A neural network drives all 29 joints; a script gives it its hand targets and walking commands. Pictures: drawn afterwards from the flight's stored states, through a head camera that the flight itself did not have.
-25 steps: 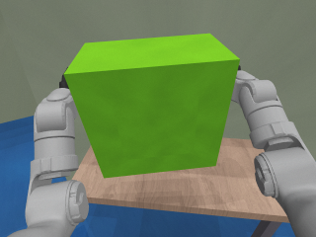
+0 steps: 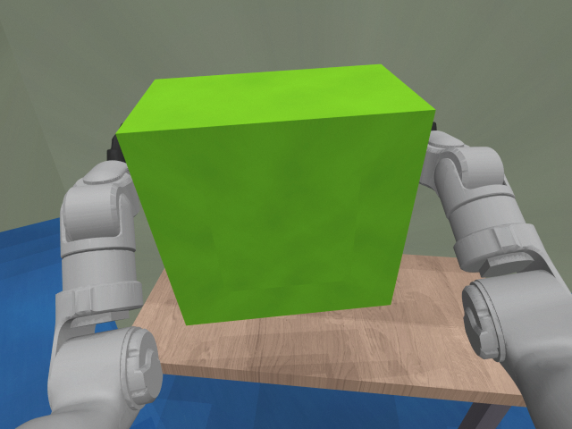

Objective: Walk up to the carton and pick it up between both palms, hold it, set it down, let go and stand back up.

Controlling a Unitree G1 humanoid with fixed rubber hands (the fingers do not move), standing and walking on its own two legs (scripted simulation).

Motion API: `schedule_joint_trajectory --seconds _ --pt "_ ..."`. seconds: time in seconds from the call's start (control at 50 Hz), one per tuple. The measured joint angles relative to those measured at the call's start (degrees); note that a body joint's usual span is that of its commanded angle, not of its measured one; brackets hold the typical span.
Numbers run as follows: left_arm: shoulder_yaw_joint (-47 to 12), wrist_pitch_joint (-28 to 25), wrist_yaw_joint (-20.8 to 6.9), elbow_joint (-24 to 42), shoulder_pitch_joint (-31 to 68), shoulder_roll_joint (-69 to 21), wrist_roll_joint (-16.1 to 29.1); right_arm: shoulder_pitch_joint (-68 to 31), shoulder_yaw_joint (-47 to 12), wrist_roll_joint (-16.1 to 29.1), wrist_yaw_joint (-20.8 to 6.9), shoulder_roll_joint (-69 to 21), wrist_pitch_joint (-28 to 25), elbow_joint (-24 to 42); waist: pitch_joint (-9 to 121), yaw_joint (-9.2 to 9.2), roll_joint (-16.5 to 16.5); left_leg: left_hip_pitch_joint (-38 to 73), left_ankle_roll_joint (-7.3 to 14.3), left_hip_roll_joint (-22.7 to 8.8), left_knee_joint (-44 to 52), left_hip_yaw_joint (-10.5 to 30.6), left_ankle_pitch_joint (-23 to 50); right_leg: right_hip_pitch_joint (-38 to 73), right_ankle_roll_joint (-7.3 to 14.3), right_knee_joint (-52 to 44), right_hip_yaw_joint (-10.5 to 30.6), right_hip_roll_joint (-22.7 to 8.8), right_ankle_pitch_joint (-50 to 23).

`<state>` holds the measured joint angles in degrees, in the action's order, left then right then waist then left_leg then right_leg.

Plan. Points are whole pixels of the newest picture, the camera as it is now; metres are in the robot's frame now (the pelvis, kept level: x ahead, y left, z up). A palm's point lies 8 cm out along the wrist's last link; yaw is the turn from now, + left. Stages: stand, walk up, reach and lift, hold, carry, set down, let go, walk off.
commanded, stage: hold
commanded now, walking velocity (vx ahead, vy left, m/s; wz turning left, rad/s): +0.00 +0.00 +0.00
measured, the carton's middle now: (280, 199) +0.35 -0.01 +0.24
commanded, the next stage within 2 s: none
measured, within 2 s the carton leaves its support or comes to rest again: neither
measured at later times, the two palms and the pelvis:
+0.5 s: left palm (122, 164) +0.36 +0.19 +0.29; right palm (418, 142) +0.36 -0.19 +0.31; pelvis +0.00 +0.00 +0.00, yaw +0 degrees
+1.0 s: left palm (125, 181) +0.37 +0.20 +0.26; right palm (408, 154) +0.37 -0.19 +0.29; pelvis +0.00 +0.00 +0.00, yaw +1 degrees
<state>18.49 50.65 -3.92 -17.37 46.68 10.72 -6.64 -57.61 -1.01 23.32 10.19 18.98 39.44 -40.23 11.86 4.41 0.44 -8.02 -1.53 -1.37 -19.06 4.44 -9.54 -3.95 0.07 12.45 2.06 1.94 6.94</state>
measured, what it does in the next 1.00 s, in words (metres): stands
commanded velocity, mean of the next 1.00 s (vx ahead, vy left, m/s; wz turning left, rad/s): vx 0.00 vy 0.00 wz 0.00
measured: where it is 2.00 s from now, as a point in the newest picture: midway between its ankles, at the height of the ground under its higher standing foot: outside the picture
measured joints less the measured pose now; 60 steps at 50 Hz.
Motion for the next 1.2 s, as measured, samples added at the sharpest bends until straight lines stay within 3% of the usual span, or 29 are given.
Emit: schedule_joint_trajectory --seconds 0.4,0.7,0.82,1.06,1.2 --pt "-0.5 -2.3 -1.2 -8.3 4.9 2.2 0.1 -4.0 -0.5 -1.1 -0.4 0.0 -0.7 -5.8 1.0 -0.65 -0.4 -1.2 -0.2 0.0 0.4 0.3 0.8 -1.4 0.2 0.3 -0.1 0.1 -0.3" --pt "-0.9 -1.8 -1.1 -5.2 2.7 2.0 0.1 -2.0 -1.2 0.1 0.2 0.1 -0.7 -3.2 0.6 -0.1 -0.2 -0.8 -0.1 0.0 0.1 0.4 0.4 -0.7 0.1 0.0 0.0 0.1 -0.1" --pt "0.7 -2.4 -1.1 -6.2 2.9 0.9 -0.5 -2.6 -0.7 -1.4 -0.3 -0.1 -0.4 -4.1 -1.1 -0.3 -0.2 -0.7 0.2 0.4 0.1 0.3 0.5 -1.1 -0.1 1.1 0.1 -0.2 0.4" --pt "-1.3 -1.3 0.4 1.8 -2.0 0.4 0.7 1.8 -0.8 -0.7 -0.3 -0.1 -1.1 2.1 -1.2 0.42 0.0 -1.2 0.1 0.4 -0.4 0.7 0.0 -0.6 -0.1 -0.1 -0.2 -0.1 0.1" --pt "0.0 -1.2 0.3 1.7 -2.1 -1.0 -0.1 1.8 -0.1 -1.2 -0.6 -0.1 -0.7 1.8 -1.4 0.1 -0.2 -0.5 0.3 0.5 -0.1 0.1 0.1 -0.4 -0.3 0.4 0.4 -0.2 0.3"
